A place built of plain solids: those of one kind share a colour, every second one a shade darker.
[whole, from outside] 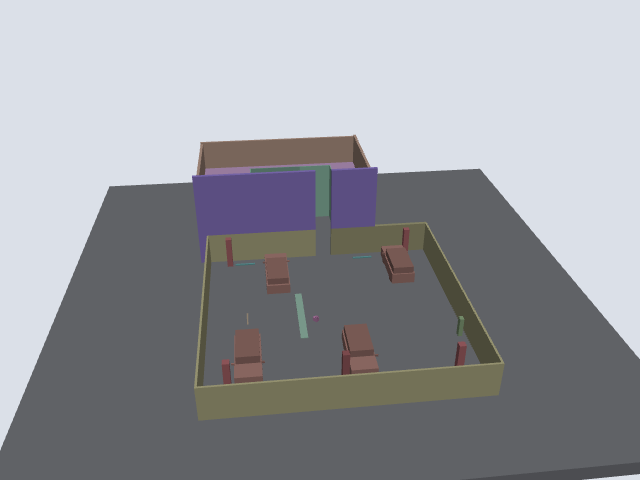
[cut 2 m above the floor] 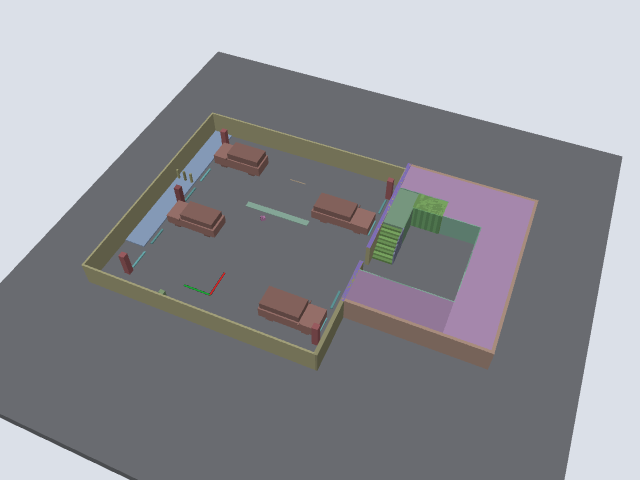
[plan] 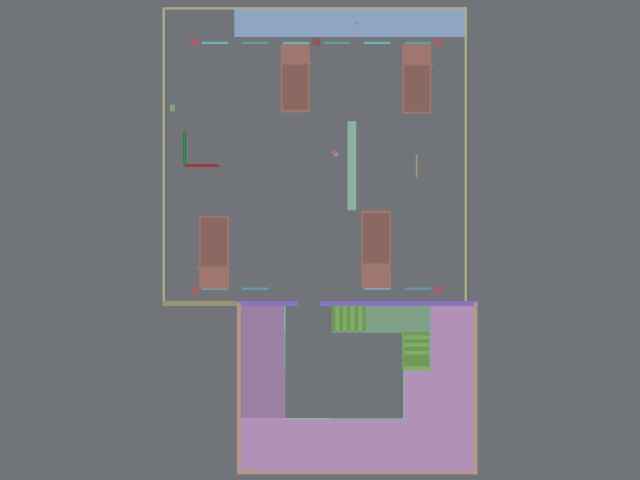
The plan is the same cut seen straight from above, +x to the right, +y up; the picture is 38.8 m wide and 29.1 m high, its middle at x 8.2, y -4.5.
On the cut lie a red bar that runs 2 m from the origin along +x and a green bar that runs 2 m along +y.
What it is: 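The pedestrian entrance of an underground car park of the 2000s; a paved forecourt at street level 4.09 m over the deck; an open stair well of 21 risers of 0.195 m and treads of 0.230 m, 1.56 m wide, an L of two flights with a corner landing, along the facade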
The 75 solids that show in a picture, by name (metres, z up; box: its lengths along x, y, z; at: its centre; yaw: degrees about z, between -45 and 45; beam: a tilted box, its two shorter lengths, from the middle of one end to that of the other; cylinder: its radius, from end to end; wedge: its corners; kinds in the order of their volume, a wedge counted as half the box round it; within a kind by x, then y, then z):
{
 "paving_1": {"box": [2.71, 2.95, 4.14], "at": [4.75, -13.82, 2.02]},
 "paving_2": {"box": [2.71, 3.87, 4.14], "at": [4.75, -10.44, 2.02]},
 "paving_3": {"box": [14.13, 3.19, 4.14], "at": [10.46, -16.89, 2.02]},
 "paving_4": {"box": [4.27, 2.94, 4.14], "at": [15.39, -13.83, 2.02]},
 "paving_5": {"box": [2.71, 3.87, 4.14], "at": [16.17, -10.44, 2.02]},
 "stair_step_1": {"box": [5.96, 1.58, 0.24], "at": [11.88, -9.28, 0.07]},
 "stair_step_2": {"box": [5.73, 1.58, 0.44], "at": [12.0, -9.28, 0.17]},
 "stair_step_3": {"box": [5.5, 1.58, 0.64], "at": [12.11, -9.28, 0.27]},
 "stair_step_4": {"box": [5.27, 1.58, 0.83], "at": [12.23, -9.28, 0.36]},
 "stair_step_5": {"box": [5.04, 1.58, 1.02], "at": [12.34, -9.28, 0.46]},
 "stair_step_6": {"box": [4.81, 1.58, 1.22], "at": [12.46, -9.28, 0.56]},
 "stair_step_7": {"box": [4.58, 1.58, 1.42], "at": [12.57, -9.28, 0.66]},
 "stair_step_8": {"box": [4.35, 1.58, 1.61], "at": [12.69, -9.28, 0.76]},
 "stair_step_9": {"box": [4.12, 1.58, 1.8], "at": [12.8, -9.28, 0.85]},
 "stair_step_10": {"box": [1.58, 0.28, 3.95], "at": [14.03, -12.27, 1.93]},
 "stair_step_11": {"box": [1.58, 0.97, 3.37], "at": [14.03, -11.93, 1.63]},
 "stair_step_12": {"box": [1.58, 1.2, 3.17], "at": [14.03, -11.81, 1.53]},
 "stair_step_13": {"box": [1.58, 1.43, 2.98], "at": [14.03, -11.7, 1.44]},
 "stair_step_14": {"box": [1.58, 1.66, 2.78], "at": [14.03, -11.58, 1.34]},
 "stair_step_15": {"box": [1.58, 1.89, 2.58], "at": [14.03, -11.46, 1.24]},
 "stair_step_16": {"box": [1.58, 2.12, 2.39], "at": [14.03, -11.35, 1.15]},
 "stair_step_17": {"box": [1.58, 2.35, 2.19], "at": [14.03, -11.23, 1.05]},
 "boundary_1": {"box": [0.23, 10.41, 6.82], "at": [3.29, -13.51, 3.36]},
 "boundary_2": {"box": [14.59, 0.23, 6.72], "at": [10.46, -18.59, 3.31]},
 "boundary_3": {"box": [0.23, 10.41, 6.58], "at": [17.63, -13.51, 3.24]},
 "car_1": {"box": [1.81, 4.41, 0.84], "at": [1.78, -5.26, 0.6]},
 "car_2": {"box": [1.61, 2.97, 0.55], "at": [1.78, -4.64, 1.3]},
 "car_3": {"box": [1.56, 2.75, 0.51], "at": [6.71, 4.77, 1.21]},
 "car_4": {"box": [1.76, 4.16, 0.77], "at": [6.71, 5.31, 0.57]},
 "car_5": {"box": [1.8, 4.71, 0.76], "at": [11.61, -5.07, 0.56]},
 "car_6": {"box": [1.6, 3.05, 0.52], "at": [11.61, -4.4, 1.2]},
 "car_7": {"box": [1.57, 2.81, 0.56], "at": [14.06, 4.69, 1.34]},
 "car_8": {"box": [1.77, 4.22, 0.87], "at": [14.06, 5.26, 0.62]},
 "wall_1": {"box": [0.15, 17.97, 2.61], "at": [-1.27, 0.64, 1.25]},
 "wall_2": {"box": [8.2, 0.3, 2.61], "at": [2.75, -8.35, 1.25]},
 "wall_3": {"box": [18.46, 0.15, 2.61], "at": [7.88, 9.54, 1.25]},
 "wall_4": {"box": [8.96, 0.3, 2.61], "at": [12.63, -8.35, 1.25]},
 "wall_5": {"box": [0.15, 17.97, 2.61], "at": [17.04, 0.64, 1.25]},
 "facade_1": {"box": [3.71, 0.3, 7.88], "at": [5.0, -8.35, 3.89]},
 "facade_2": {"box": [9.62, 0.3, 7.88], "at": [12.96, -8.35, 3.89]},
 "stair_landing_1": {"box": [3.89, 1.59, 2.0], "at": [12.92, -9.29, 0.95]},
 "rim_guard_1": {"box": [0.08, 3.09, 5.28], "at": [6.06, -13.82, 2.59]},
 "rim_guard_2": {"box": [0.08, 2.46, 5.28], "at": [6.06, -11.21, 2.59]},
 "rim_guard_3": {"box": [2.96, 0.08, 5.28], "at": [7.5, -15.33, 2.59]},
 "rim_guard_4": {"box": [4.51, 0.08, 5.28], "at": [11.08, -15.33, 2.59]},
 "rim_guard_5": {"box": [0.08, 3.01, 5.28], "at": [13.29, -13.87, 2.59]},
 "rim_guard_6": {"box": [0.08, 2.46, 5.28], "at": [14.85, -11.21, 2.59]},
 "walkway_1": {"box": [13.96, 1.67, 0.16], "at": [9.98, 8.63, 0.03]},
 "column_1": {"box": [0.45, 0.45, 2.58], "at": [0.6, -7.55, 1.24]},
 "column_2": {"box": [0.45, 0.45, 2.58], "at": [0.6, 7.5, 1.24]},
 "column_3": {"box": [0.45, 0.45, 2.58], "at": [7.98, 7.5, 1.24]},
 "column_4": {"box": [0.45, 0.45, 2.58], "at": [15.36, -7.55, 1.24]},
 "column_5": {"box": [0.45, 0.45, 2.58], "at": [15.36, 7.5, 1.24]},
 "guard_upper_1": {"box": [0.08, 0.24, 5.01], "at": [13.21, -12.25, 2.46]},
 "guard_upper_2": {"box": [0.08, 0.24, 4.82], "at": [13.21, -12.02, 2.36]},
 "guard_upper_3": {"box": [0.08, 0.24, 4.62], "at": [13.21, -11.79, 2.26]},
 "guard_upper_4": {"box": [0.08, 0.24, 4.42], "at": [13.21, -11.56, 2.16]},
 "guard_upper_5": {"box": [0.08, 0.24, 4.23], "at": [13.21, -11.33, 2.06]},
 "guard_upper_6": {"box": [0.08, 0.24, 4.04], "at": [13.21, -11.1, 1.97]},
 "guard_upper_7": {"box": [0.08, 0.24, 3.84], "at": [13.21, -10.87, 1.87]},
 "guard_upper_8": {"box": [0.08, 0.24, 3.65], "at": [13.21, -10.64, 1.77]},
 "guard_upper_9": {"box": [0.08, 0.24, 3.45], "at": [13.21, -10.41, 1.68]},
 "guard_landing_1": {"box": [2.28, 0.08, 3.13], "at": [12.11, -10.1, 1.51]},
 "wheelstop_1": {"box": [1.6, 0.15, 0.15], "at": [1.83, 7.45, 0.03]},
 "wheelstop_2": {"box": [1.6, 0.15, 0.15], "at": [4.29, -7.45, 0.03]},
 "wheelstop_3": {"box": [1.6, 0.15, 0.15], "at": [4.29, 7.45, 0.03]},
 "wheelstop_4": {"box": [1.6, 0.15, 0.15], "at": [6.75, 7.45, 0.03]},
 "wheelstop_5": {"box": [1.6, 0.15, 0.15], "at": [9.21, 7.45, 0.03]},
 "wheelstop_6": {"box": [1.6, 0.15, 0.15], "at": [11.67, -7.45, 0.03]},
 "wheelstop_7": {"box": [1.6, 0.15, 0.15], "at": [11.67, 7.45, 0.03]},
 "wheelstop_8": {"box": [1.6, 0.15, 0.15], "at": [14.13, -7.45, 0.03]},
 "wheelstop_9": {"box": [1.6, 0.15, 0.15], "at": [14.13, 7.45, 0.03]},
 "hump_1": {"box": [0.53, 5.4, 0.1], "at": [10.13, 0.0, 0.0]},
 "pay_station_1": {"box": [0.3, 0.4, 1.5], "at": [-0.75, 3.5, 0.7]},
 "cable_cover_1": {"box": [0.11, 1.38, 0.07], "at": [14.06, 0.0, -0.02]}
}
